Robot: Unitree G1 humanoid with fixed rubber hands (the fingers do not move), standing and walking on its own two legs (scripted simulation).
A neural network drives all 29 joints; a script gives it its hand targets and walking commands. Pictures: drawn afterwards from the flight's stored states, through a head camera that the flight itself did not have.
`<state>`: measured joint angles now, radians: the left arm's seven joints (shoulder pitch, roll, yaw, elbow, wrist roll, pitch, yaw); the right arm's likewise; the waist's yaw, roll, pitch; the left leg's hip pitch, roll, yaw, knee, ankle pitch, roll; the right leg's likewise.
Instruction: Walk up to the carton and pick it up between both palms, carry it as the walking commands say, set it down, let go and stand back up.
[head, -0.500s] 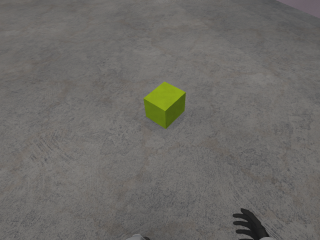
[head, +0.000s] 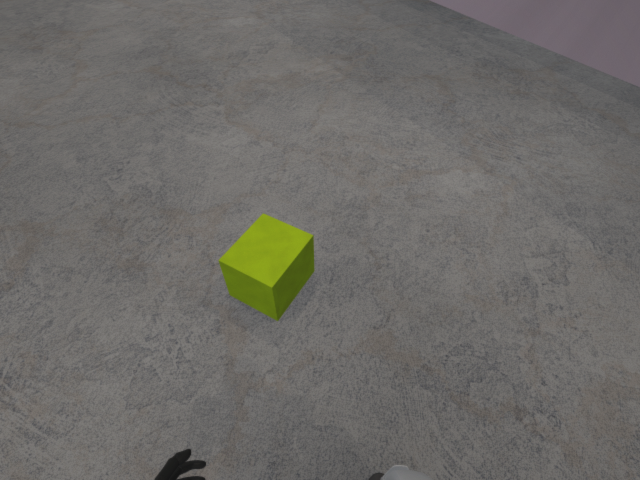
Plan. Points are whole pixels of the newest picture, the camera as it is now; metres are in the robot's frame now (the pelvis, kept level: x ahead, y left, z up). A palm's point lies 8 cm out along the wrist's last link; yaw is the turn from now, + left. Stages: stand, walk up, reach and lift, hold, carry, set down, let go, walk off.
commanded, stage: walk up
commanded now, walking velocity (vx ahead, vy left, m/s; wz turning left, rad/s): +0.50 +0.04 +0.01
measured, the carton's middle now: (270, 266) +0.94 +0.12 -0.66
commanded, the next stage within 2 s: none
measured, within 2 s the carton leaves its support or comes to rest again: neither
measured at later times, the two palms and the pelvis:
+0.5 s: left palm out of the picture +0.11 +0.26 -0.12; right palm (430, 315) +0.39 -0.20 -0.11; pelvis +0.23 +0.02 +0.01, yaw +1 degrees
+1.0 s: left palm (169, 292) +0.49 +0.26 -0.13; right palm (451, 341) +0.34 -0.22 -0.12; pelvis +0.39 +0.02 +0.01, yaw +0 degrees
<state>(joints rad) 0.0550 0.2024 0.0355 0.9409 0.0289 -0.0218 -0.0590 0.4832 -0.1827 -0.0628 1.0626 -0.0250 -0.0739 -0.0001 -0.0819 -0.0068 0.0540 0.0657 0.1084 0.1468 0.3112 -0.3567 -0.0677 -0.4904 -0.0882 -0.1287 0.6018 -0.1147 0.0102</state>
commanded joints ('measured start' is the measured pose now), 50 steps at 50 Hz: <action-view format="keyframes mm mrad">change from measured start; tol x16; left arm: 1 147 99 27 17 -1 -36 27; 4 490 317 84 88 -4 -52 60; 8 235 130 45 50 -11 -66 64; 29 521 65 18 71 -26 -44 68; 50 124 44 10 26 -12 3 29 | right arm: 1 -1 -155 -15 -6 10 6 -8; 22 -482 -63 37 -167 9 58 75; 29 -11 -362 -71 -62 -8 -2 8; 34 -222 -141 3 -92 11 -8 0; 50 -109 -157 -27 -34 -9 36 -9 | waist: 1 104 76 -39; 3 176 -321 -227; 6 124 -75 -111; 23 118 -248 61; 29 0 358 -266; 31 64 93 -169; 50 71 245 29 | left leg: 1 -213 116 -18 196 430 152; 2 -340 89 -35 445 359 138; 3 -604 -55 -39 762 -84 81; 5 -708 -21 -232 1002 -129 61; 20 -634 11 -78 390 281 11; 27 -142 -38 18 131 185 65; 29 179 443 -680 -73 262 165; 32 -108 312 -383 4 588 158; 39 -249 218 -144 -38 637 159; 50 -318 134 -84 -42 46 159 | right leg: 1 339 23 -50 -107 -34 -35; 2 526 -48 45 -102 -73 -55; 4 688 -457 747 -354 -214 -165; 8 324 -278 338 -373 32 -101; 12 340 -229 193 -369 205 -88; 24 305 -191 48 -445 -101 -118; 27 312 -127 14 -45 91 -87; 29 -100 57 63 492 -475 -14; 31 -112 -45 182 620 -359 -7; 50 261 27 -27 -92 -82 17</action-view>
